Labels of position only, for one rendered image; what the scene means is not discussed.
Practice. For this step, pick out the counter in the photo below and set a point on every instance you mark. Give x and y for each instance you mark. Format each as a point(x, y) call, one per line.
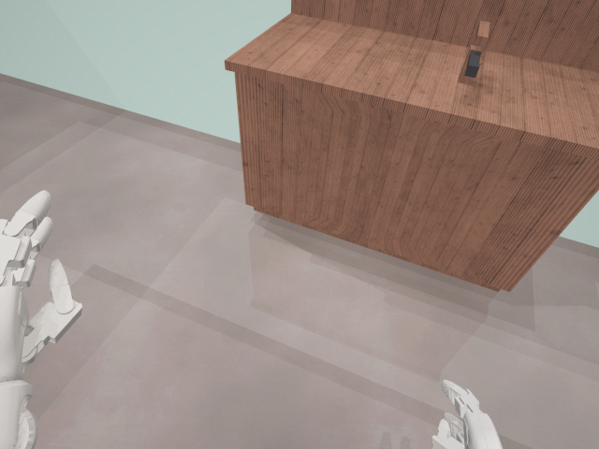
point(356, 121)

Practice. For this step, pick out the robot left forearm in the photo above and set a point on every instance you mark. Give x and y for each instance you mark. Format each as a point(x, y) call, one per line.
point(18, 426)

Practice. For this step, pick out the right robot hand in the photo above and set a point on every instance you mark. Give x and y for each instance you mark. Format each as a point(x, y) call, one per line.
point(475, 432)

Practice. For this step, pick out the tap lever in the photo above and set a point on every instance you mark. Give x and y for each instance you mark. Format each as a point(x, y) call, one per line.
point(473, 64)

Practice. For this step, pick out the left robot hand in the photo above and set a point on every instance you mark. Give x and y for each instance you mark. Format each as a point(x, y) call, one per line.
point(20, 242)

